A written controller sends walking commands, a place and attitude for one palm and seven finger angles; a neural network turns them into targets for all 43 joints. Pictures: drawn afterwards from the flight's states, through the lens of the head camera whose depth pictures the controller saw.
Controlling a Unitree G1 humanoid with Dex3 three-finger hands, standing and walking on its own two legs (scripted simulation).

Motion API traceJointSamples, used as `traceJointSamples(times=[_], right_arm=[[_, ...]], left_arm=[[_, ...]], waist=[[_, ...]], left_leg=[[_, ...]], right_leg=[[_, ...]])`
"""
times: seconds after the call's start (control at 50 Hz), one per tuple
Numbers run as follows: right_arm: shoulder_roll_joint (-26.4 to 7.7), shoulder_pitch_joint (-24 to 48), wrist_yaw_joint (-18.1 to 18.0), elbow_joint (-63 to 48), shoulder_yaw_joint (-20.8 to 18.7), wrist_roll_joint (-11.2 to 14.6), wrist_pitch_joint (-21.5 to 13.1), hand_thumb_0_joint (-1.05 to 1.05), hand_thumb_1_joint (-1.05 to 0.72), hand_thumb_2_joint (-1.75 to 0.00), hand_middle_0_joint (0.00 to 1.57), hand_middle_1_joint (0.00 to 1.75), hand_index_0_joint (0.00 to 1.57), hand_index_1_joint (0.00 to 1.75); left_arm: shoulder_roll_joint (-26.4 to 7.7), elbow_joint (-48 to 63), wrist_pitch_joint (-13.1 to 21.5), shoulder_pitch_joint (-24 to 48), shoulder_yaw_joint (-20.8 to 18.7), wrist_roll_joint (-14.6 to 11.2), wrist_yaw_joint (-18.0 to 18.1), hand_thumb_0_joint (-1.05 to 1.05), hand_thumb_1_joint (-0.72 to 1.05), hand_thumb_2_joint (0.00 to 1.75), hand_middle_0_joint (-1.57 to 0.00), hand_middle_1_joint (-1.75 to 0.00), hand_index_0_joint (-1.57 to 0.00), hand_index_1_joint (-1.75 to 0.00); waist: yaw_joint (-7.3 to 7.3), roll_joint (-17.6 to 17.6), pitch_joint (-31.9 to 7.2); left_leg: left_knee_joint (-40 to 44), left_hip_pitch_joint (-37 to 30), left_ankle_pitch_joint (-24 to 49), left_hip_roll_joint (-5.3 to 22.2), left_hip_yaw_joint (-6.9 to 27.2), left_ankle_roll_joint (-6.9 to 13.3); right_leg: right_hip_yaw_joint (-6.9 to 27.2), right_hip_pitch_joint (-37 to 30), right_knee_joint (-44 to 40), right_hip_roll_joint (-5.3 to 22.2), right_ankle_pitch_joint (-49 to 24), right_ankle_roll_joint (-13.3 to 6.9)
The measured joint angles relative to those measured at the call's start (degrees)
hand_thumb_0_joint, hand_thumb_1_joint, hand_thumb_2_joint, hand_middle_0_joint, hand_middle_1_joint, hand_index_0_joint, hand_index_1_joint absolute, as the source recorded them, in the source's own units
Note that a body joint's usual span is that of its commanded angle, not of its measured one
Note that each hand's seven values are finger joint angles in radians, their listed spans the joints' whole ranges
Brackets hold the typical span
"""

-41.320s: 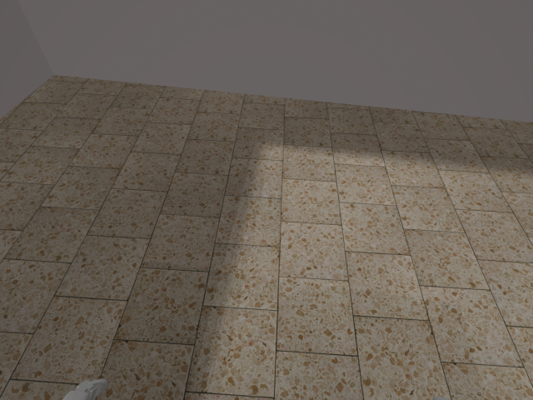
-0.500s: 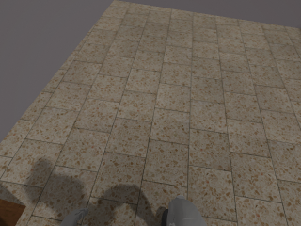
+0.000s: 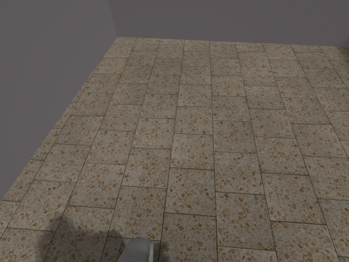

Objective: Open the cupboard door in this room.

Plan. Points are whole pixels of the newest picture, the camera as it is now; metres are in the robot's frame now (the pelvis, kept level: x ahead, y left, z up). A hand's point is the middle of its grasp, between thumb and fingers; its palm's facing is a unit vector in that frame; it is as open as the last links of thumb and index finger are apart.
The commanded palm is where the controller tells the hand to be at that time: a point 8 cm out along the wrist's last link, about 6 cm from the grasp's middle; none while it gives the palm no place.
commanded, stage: walk to a spot facing it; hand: left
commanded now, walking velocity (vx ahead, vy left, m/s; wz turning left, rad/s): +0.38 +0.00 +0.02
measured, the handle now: out of the picture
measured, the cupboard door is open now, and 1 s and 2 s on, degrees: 50 50 50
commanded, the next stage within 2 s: turn to face it in 0.64 s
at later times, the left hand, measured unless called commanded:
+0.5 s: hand (124, 198) +0.32 +0.20 -0.17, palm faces +0.03 -0.98 -0.18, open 7.3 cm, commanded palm none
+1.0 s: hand (150, 143) +0.54 +0.15 -0.17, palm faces +0.13 -0.97 -0.21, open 7.1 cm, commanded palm none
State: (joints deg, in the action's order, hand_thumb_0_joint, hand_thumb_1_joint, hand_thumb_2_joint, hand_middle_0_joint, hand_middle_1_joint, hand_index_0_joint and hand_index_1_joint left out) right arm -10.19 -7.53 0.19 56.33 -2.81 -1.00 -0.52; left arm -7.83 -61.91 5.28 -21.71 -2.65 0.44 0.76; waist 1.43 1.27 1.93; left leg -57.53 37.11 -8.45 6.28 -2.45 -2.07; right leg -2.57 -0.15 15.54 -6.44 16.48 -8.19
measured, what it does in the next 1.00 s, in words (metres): walks ahead: left foot, then right foot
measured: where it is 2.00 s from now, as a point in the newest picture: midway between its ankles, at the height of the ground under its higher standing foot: (200, 198)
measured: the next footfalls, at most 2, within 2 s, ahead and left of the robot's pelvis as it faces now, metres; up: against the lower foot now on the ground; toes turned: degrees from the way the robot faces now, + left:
left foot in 0.24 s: +0.23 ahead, +0.09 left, +0.00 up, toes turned +6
right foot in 0.68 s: +0.51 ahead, -0.13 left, +0.00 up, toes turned -9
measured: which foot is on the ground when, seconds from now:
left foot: up 0.00-0.22, down 0.24-0.70, up 0.72-1.00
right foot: down 0.00-0.24, up 0.26-0.66, down 0.68-1.00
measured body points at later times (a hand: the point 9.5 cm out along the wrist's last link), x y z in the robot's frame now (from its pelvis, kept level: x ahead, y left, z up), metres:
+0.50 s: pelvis +0.27 +0.02 +0.00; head +0.30 +0.02 +0.45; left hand +0.32 +0.25 -0.16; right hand +0.21 -0.22 -0.15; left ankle +0.19 +0.09 -0.74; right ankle +0.36 -0.15 -0.67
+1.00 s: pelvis +0.51 -0.04 +0.00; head +0.54 -0.03 +0.44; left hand +0.54 +0.20 -0.16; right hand +0.59 -0.28 -0.15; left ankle +0.58 +0.09 -0.68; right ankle +0.47 -0.13 -0.74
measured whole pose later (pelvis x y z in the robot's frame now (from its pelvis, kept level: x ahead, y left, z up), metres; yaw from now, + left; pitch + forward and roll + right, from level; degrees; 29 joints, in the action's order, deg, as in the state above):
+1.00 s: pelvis +0.51 -0.04 +0.00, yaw +7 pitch +0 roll +0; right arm -10.4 -10.3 0.2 57.8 -2.8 -0.9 0.6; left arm -10.6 -58.6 3.3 -12.3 -2.9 1.0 1.0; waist -1.9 -0.6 4.5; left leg -54.0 34.1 -14.1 5.8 -5.5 -2.1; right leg -15.3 6.6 25.7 2.7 18.7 -1.7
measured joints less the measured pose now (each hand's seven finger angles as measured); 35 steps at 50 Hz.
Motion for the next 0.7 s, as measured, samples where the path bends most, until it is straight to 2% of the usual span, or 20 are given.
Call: traceJointSamples(times=[0.12,0.16,0.2,0.22,0.24,0.26,0.3,0.32,0.36,0.44,0.52,0.58,0.64,0.68,0.7], right_arm=[[0.74,3.69,0.64,0.70,0.49,0.21,0.25,0.00,-0.91,-0.90,0.19,0.30,0.20,0.30],[1.30,4.48,0.57,0.72,0.79,0.25,-0.28,0.00,-0.91,-0.90,0.19,0.30,0.20,0.30],[1.86,4.36,0.23,0.84,1.07,0.21,-1.20,0.00,-0.91,-0.90,0.19,0.30,0.20,0.30],[2.07,3.83,0.06,0.82,1.26,0.04,-1.77,0.00,-0.91,-0.90,0.20,0.30,0.20,0.30],[2.22,3.19,-0.16,0.66,1.31,-0.44,-2.44,0.00,-0.91,-0.90,0.20,0.30,0.20,0.30],[2.48,2.35,-0.45,0.47,1.32,-0.54,-2.96,0.00,-0.91,-0.90,0.20,0.30,0.20,0.30],[2.45,-0.45,-0.81,0.64,1.31,-0.35,-3.37,0.00,-0.91,-0.90,0.20,0.30,0.20,0.30],[2.32,-2.15,-1.14,1.13,1.19,-0.32,-3.49,0.00,-0.91,-0.90,0.20,0.30,0.20,0.30],[1.57,-5.46,-2.37,2.53,0.25,-0.08,-4.00,-0.01,-0.93,-0.90,0.20,0.30,0.20,0.30],[0.75,-11.48,-2.25,6.18,0.74,-0.09,-4.15,-0.01,-0.94,-0.90,0.20,0.30,0.20,0.30],[1.35,-16.24,-1.74,7.98,1.64,0.08,-3.80,-0.01,-0.93,-0.90,0.20,0.30,0.20,0.30],[1.96,-18.72,-1.58,8.60,2.16,-0.08,-3.61,0.00,-0.92,-0.90,0.20,0.30,0.20,0.30],[2.53,-20.82,-1.39,9.47,2.48,-0.30,-3.25,0.00,-0.92,-0.90,0.20,0.30,0.20,0.30],[3.07,-22.19,-1.19,10.43,2.60,-0.13,-2.83,0.00,-0.91,-0.90,0.20,0.30,0.20,0.30],[3.22,-21.68,-1.01,11.00,2.54,0.21,-2.35,0.00,-0.91,-0.90,0.20,0.30,0.20,0.30]], left_arm=[[2.43,-3.09,-0.08,-5.99,1.17,0.46,0.80,0.00,0.91,0.90,-0.20,-0.30,-0.20,-0.29],[2.80,-4.41,-0.27,-7.28,1.31,0.53,0.85,0.00,0.91,0.90,-0.20,-0.30,-0.20,-0.29],[2.96,-5.82,-0.51,-8.27,1.31,0.55,0.79,0.00,0.91,0.90,-0.20,-0.30,-0.21,-0.29],[3.12,-6.39,-0.68,-8.95,1.25,0.42,0.69,0.00,0.91,0.90,-0.21,-0.30,-0.21,-0.29],[3.34,-6.70,-0.98,-9.42,1.19,0.04,0.45,0.00,0.91,0.90,-0.21,-0.30,-0.21,-0.29],[3.22,-6.87,-1.39,-9.00,1.20,-0.24,0.21,0.00,0.91,0.90,-0.21,-0.30,-0.21,-0.29],[2.68,-6.37,-2.30,-6.96,0.85,0.02,-0.02,0.01,0.91,0.90,-0.21,-0.30,-0.21,-0.29],[2.30,-5.73,-2.69,-5.40,0.52,0.37,-0.24,0.01,0.91,0.90,-0.21,-0.30,-0.21,-0.29],[1.47,-3.60,-3.16,-1.80,-0.06,1.02,-0.71,0.01,0.91,0.90,-0.21,-0.30,-0.21,-0.29],[-0.35,1.14,-3.35,5.34,-0.89,1.59,-0.93,0.01,0.91,0.90,-0.20,-0.30,-0.20,-0.29],[-3.18,3.34,-3.63,10.76,-1.44,1.04,-1.52,0.02,0.95,0.90,-0.20,-0.30,-0.20,-0.29],[-4.33,4.24,-3.70,14.11,-1.28,0.68,-2.00,0.02,0.94,0.90,-0.20,-0.30,-0.20,-0.29],[-4.66,5.08,-3.32,16.67,-0.87,0.64,-2.14,0.01,0.93,0.90,-0.20,-0.30,-0.20,-0.29],[-4.52,5.67,-2.02,17.46,-0.51,0.83,-2.11,0.01,0.93,0.90,-0.20,-0.30,-0.20,-0.29],[-4.04,5.86,-1.16,17.80,-0.60,1.00,-1.86,0.01,0.92,0.90,-0.20,-0.30,-0.20,-0.29]], waist=[[2.23,-1.53,1.02],[2.33,-2.36,1.81],[1.83,-2.70,2.30],[1.42,-2.42,2.19],[0.94,-2.01,1.88],[0.41,-2.45,2.07],[0.00,-2.96,2.19],[-0.09,-2.86,2.13],[-0.12,-2.57,2.06],[0.30,-2.67,1.88],[-0.74,-2.51,2.05],[-2.47,-2.19,2.53],[-3.97,-1.51,2.79],[-4.24,-1.18,2.70],[-3.89,-0.69,3.11]], left_leg=[[8.65,-2.73,-2.14,-3.45,-3.46,1.55],[13.63,-5.42,-4.34,-5.34,-5.04,2.89],[18.90,-9.52,-4.87,-7.41,-6.42,4.81],[21.88,-12.47,-3.40,-7.86,-6.73,6.31],[22.56,-13.99,-2.76,-7.59,-6.40,8.39],[21.21,-14.67,-4.79,-7.77,-6.73,9.05],[21.16,-17.66,-8.73,-8.33,-7.15,8.71],[22.39,-19.49,-9.63,-8.54,-7.02,8.24],[26.05,-23.22,-9.46,-8.90,-6.54,7.05],[33.07,-30.20,-9.34,-8.86,-6.01,6.88],[37.90,-36.15,-10.54,-7.80,-5.94,5.34],[39.97,-39.69,-12.37,-7.17,-6.06,4.07],[39.11,-41.90,-15.79,-6.05,-5.87,2.52],[32.11,-40.71,-19.49,-4.82,-5.23,1.84],[23.61,-37.44,-19.63,-3.67,-4.61,2.19]], right_leg=[[1.33,-6.08,-2.25,0.13,4.19,0.46],[1.32,-7.68,-1.37,0.51,6.15,0.87],[0.57,-7.78,3.34,0.64,8.11,1.96],[0.05,-6.06,9.41,0.42,9.02,2.93],[-0.66,-1.54,20.34,0.39,7.43,4.54],[-0.42,3.87,33.62,1.09,7.24,5.31],[0.78,13.67,53.63,2.95,6.71,5.77],[1.12,17.94,58.81,4.25,5.15,6.11],[2.15,25.34,61.92,7.17,2.04,6.83],[3.40,35.64,54.40,11.73,-2.77,8.26],[0.56,37.60,37.92,13.48,-10.19,8.49],[-1.74,35.44,27.89,12.61,-12.16,7.59],[-3.59,31.27,22.27,10.33,-9.43,5.84],[-4.56,26.32,18.44,8.78,-7.60,4.41],[-4.87,26.09,19.99,8.19,-4.97,4.10]])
